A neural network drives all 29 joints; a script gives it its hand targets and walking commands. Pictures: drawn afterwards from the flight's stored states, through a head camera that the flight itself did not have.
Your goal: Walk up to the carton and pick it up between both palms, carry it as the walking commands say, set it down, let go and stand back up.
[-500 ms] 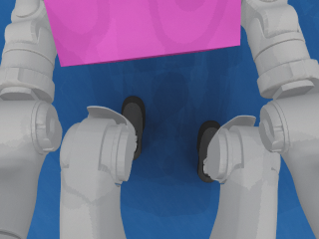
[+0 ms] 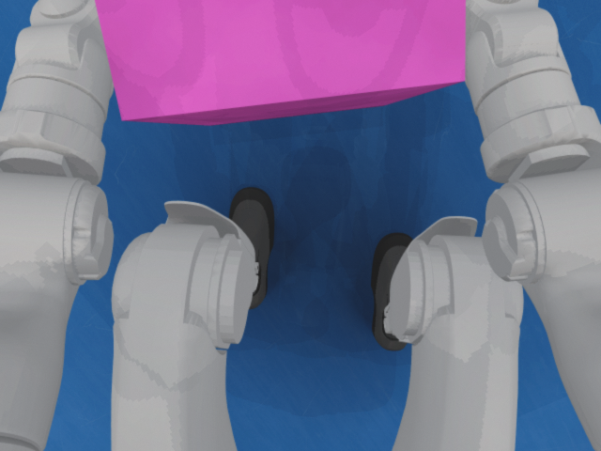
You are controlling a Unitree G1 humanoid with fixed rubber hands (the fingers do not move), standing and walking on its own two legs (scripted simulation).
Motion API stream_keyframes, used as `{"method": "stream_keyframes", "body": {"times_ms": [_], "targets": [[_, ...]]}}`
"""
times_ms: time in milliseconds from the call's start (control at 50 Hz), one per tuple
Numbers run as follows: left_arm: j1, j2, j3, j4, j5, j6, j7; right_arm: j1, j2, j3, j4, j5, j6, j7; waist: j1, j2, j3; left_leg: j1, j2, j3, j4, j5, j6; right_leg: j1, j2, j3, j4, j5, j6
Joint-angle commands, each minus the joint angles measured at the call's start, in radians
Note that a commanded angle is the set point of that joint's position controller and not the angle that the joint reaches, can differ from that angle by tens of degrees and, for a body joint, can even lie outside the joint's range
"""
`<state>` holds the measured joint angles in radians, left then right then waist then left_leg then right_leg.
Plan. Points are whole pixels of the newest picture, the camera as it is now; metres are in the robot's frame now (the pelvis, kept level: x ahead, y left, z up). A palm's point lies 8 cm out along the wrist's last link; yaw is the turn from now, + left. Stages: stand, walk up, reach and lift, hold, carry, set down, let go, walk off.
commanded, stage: reach and lift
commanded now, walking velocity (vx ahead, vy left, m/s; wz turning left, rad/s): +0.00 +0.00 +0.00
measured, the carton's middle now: (285, 32) +0.50 +0.08 -0.21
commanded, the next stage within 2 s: none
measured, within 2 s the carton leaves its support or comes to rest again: leaves its support in 0.32 s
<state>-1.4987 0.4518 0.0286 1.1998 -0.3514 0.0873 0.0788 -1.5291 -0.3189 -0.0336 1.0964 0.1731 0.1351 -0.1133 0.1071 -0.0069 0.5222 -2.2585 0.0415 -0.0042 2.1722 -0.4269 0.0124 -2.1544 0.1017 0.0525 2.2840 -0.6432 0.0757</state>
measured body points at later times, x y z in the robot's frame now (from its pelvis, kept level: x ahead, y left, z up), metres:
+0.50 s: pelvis -0.01 -0.01 +0.01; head +0.36 +0.04 +0.26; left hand +0.51 +0.26 -0.16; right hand +0.57 -0.09 -0.15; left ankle +0.16 +0.12 -0.32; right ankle +0.11 -0.13 -0.32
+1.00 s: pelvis -0.01 +0.00 +0.04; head +0.36 +0.06 +0.28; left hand +0.53 +0.27 -0.11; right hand +0.57 -0.08 -0.10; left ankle +0.16 +0.12 -0.32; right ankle +0.11 -0.13 -0.32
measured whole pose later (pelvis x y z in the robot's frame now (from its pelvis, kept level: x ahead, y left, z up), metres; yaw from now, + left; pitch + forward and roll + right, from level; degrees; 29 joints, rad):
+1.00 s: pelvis -0.01 +0.00 +0.04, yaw -2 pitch +29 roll -4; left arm -1.42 0.38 0.25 0.74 -0.12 0.40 0.08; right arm -1.37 -0.26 -0.25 0.67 0.09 0.35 -0.09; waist 0.14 -0.06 0.53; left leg -2.14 -0.04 -0.11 2.06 -0.42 -0.05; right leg -2.01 0.12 -0.01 2.12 -0.62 0.06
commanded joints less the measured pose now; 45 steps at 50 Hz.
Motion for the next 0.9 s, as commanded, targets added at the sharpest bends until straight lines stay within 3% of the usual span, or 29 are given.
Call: {"method": "stream_keyframes", "body": {"times_ms": [0, 20, 60, 100, 220, 280, 340, 360, 380, 400, 460, 540, 560, 680, 700, 840, 880], "targets": [[-0.703, -0.834, -0.212, -0.361, -0.043, -0.016, -0.214, -0.55, 0.912, 0.214, -0.267, 0.017, -0.003, 0.223, 0.01, -0.107, -1.597, 0.864, -0.094, 0.038, -0.129, 0.337, -0.028, 0.374, 0.044, -0.143, -0.231, 0.253, -0.055], [-0.686, -0.845, -0.2, -0.333, -0.028, -0.009, -0.221, -0.539, 0.943, 0.21, -0.246, 0.012, 0.004, 0.227, 0.037, -0.107, -1.579, 0.834, -0.097, 0.045, -0.13, 0.322, -0.028, 0.374, 0.047, -0.142, -0.229, 0.245, -0.055], [-0.665, -0.872, -0.2, -0.33, -0.025, 0.0, -0.233, -0.568, 0.972, 0.218, -0.294, 0.016, 0.008, 0.235, 0.046, -0.116, -1.6, 0.832, -0.091, 0.045, -0.131, 0.339, -0.02, 0.373, 0.056, -0.144, -0.231, 0.255, -0.056], [-0.68, -0.88, -0.192, -0.361, -0.024, 0.006, -0.242, -0.573, 1.006, 0.23, -0.309, 0.015, 0.022, 0.244, 0.08, -0.141, -1.618, 0.825, -0.091, 0.057, -0.131, 0.336, -0.018, 0.394, 0.056, -0.142, -0.237, 0.253, -0.055], [-0.724, -0.855, -0.194, -0.512, -0.021, 0.018, -0.239, -0.595, 1.063, 0.269, -0.415, 0.059, 0.043, 0.238, 0.125, -0.132, -1.811, 0.915, -0.098, 0.075, -0.143, 0.393, -0.014, 0.501, 0.076, -0.141, -0.244, 0.318, -0.056], [-0.735, -0.839, -0.188, -0.611, -0.002, 0.027, -0.223, -0.638, 1.051, 0.301, -0.501, 0.099, 0.047, 0.236, 0.194, -0.098, -1.97, 1.015, -0.098, 0.092, -0.147, 0.462, -0.025, 0.565, 0.083, -0.131, -0.249, 0.363, -0.057], [-0.727, -0.828, -0.166, -0.654, 0.011, 0.04, -0.212, -0.677, 1.043, 0.328, -0.557, 0.119, 0.053, 0.227, 0.22, -0.113, -2.016, 1.018, -0.096, 0.098, -0.161, 0.466, -0.021, 0.613, 0.087, -0.125, -0.259, 0.377, -0.053], [-0.731, -0.817, -0.168, -0.655, 0.013, 0.045, -0.211, -0.686, 1.021, 0.319, -0.551, 0.119, 0.051, 0.223, 0.206, -0.107, -2.006, 1.012, -0.089, 0.102, -0.161, 0.448, -0.023, 0.609, 0.086, -0.129, -0.269, 0.358, -0.054], [-0.75, -0.819, -0.163, -0.702, 0.019, 0.051, -0.209, -0.704, 1.021, 0.319, -0.575, 0.124, 0.054, 0.219, 0.217, -0.097, -2.04, 1.027, -0.094, 0.109, -0.166, 0.441, -0.024, 0.627, 0.091, -0.128, -0.269, 0.357, -0.053], [-0.749, -0.821, -0.165, -0.687, 0.022, 0.059, -0.209, -0.701, 1.017, 0.313, -0.558, 0.114, 0.057, 0.215, 0.193, -0.097, -2.039, 1.023, -0.088, 0.111, -0.165, 0.424, -0.025, 0.633, 0.089, -0.125, -0.282, 0.347, -0.056], [-0.771, -0.849, -0.188, -0.691, 0.033, 0.079, -0.219, -0.682, 1.019, 0.29, -0.516, 0.097, 0.07, 0.206, 0.168, -0.056, -1.991, 1.004, -0.084, 0.113, -0.177, 0.37, -0.038, 0.61, 0.083, -0.12, -0.297, 0.312, -0.061], [-0.764, -0.924, -0.214, -0.701, 0.03, 0.12, -0.234, -0.723, 1.018, 0.272, -0.552, 0.075, 0.096, 0.207, 0.128, -0.015, -2.028, 1.05, -0.094, 0.11, -0.203, 0.315, -0.048, 0.597, 0.085, -0.14, -0.312, 0.254, -0.068], [-0.764, -0.934, -0.204, -0.672, 0.045, 0.126, -0.239, -0.694, 1.047, 0.255, -0.494, 0.061, 0.102, 0.212, 0.131, -0.017, -1.968, 1.023, -0.093, 0.111, -0.215, 0.275, -0.05, 0.568, 0.082, -0.145, -0.317, 0.217, -0.071], [-0.738, -1.039, -0.232, -0.681, 0.051, 0.176, -0.262, -0.696, 1.057, 0.206, -0.522, 0.0, 0.137, 0.236, 0.051, 0.01, -2.062, 1.119, -0.101, 0.093, -0.231, 0.309, -0.064, 0.525, 0.09, -0.178, -0.338, 0.231, -0.071], [-0.729, -1.055, -0.234, -0.683, 0.066, 0.184, -0.264, -0.666, 1.083, 0.202, -0.499, -0.002, 0.145, 0.239, 0.066, 0.028, -2.067, 1.123, -0.103, 0.099, -0.235, 0.31, -0.071, 0.535, 0.088, -0.175, -0.347, 0.23, -0.075], [-0.728, -1.116, -0.26, -0.794, 0.05, 0.231, -0.264, -0.724, 1.079, 0.247, -0.641, 0.002, 0.173, 0.261, 0.057, 0.019, -2.304, 1.306, -0.114, 0.081, -0.251, 0.448, -0.069, 0.587, 0.096, -0.192, -0.353, 0.314, -0.064], [-0.723, -1.107, -0.257, -0.814, 0.056, 0.242, -0.255, -0.73, 1.054, 0.27, -0.667, 0.019, 0.177, 0.261, 0.071, 0.027, -2.322, 1.33, -0.111, 0.078, -0.249, 0.47, -0.073, 0.588, 0.09, -0.185, -0.355, 0.317, -0.068]]}}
